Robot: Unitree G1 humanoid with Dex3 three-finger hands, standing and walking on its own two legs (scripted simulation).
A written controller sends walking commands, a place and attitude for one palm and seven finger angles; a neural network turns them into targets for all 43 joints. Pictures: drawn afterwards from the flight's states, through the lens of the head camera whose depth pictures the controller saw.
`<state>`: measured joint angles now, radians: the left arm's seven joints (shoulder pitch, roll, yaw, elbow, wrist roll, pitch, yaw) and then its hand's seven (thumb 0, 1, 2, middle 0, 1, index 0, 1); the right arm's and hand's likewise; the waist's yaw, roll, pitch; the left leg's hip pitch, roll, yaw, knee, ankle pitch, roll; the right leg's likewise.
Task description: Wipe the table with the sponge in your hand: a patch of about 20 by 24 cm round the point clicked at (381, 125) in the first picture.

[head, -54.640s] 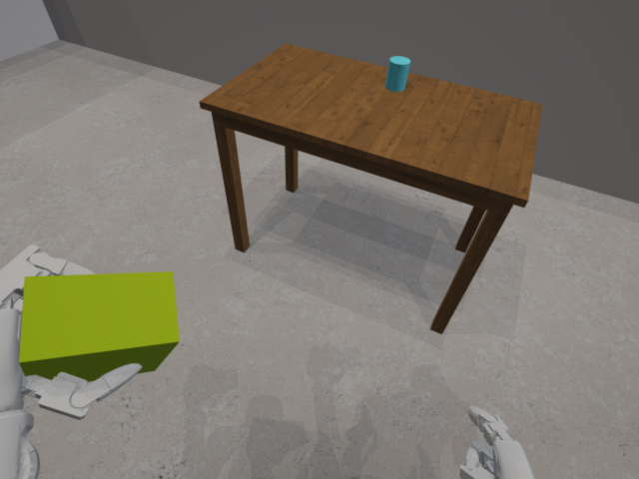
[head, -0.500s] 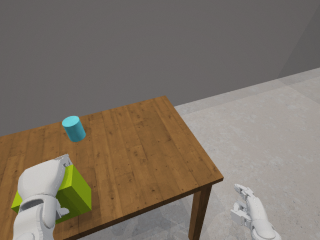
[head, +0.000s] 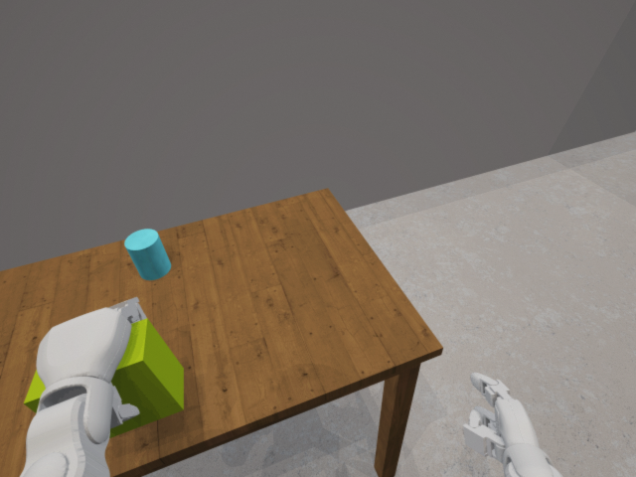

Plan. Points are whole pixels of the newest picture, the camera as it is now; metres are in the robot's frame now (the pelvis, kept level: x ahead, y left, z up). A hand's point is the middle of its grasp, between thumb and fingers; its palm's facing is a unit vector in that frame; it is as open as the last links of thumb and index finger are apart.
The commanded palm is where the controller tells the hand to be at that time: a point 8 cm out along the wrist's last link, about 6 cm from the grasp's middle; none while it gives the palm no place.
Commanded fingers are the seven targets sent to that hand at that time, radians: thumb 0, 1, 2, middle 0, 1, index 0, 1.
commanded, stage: bring the sponge back beside the body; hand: left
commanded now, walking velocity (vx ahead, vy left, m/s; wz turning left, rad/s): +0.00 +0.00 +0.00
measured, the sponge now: (121, 390) +0.18 +0.30 +0.03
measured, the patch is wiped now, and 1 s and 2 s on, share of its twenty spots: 1.00 1.00 1.00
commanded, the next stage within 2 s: step back with the hand held close in 1.36 s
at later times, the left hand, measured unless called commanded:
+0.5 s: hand (108, 362) +0.18 +0.29 +0.10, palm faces +0.09 -0.14 -0.99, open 10.6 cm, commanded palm +0.15 +0.28 +0.17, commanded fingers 0.00 0.10 1.30 -1.20 -1.60 -1.20 -1.60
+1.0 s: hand (105, 356) +0.18 +0.28 +0.12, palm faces +0.14 -0.16 -0.98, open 10.6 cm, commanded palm +0.15 +0.27 +0.19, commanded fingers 0.00 0.10 1.30 -1.20 -1.60 -1.20 -1.60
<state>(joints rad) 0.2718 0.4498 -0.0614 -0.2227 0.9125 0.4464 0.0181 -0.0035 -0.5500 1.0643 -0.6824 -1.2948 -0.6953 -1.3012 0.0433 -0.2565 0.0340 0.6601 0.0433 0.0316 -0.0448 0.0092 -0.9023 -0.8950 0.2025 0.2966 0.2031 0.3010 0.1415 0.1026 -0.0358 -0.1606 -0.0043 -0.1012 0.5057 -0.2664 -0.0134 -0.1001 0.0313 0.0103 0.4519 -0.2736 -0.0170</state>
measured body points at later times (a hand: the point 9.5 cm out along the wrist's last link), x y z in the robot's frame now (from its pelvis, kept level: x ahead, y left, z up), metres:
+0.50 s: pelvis -0.01 +0.00 +0.00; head -0.05 -0.03 +0.45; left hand +0.17 +0.29 +0.15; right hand +0.26 -0.18 -0.05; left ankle +0.01 +0.13 -0.74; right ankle -0.01 -0.12 -0.74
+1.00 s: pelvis -0.01 +0.00 +0.00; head -0.06 -0.04 +0.45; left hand +0.17 +0.28 +0.17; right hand +0.25 -0.18 -0.05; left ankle +0.01 +0.13 -0.74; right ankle -0.01 -0.12 -0.74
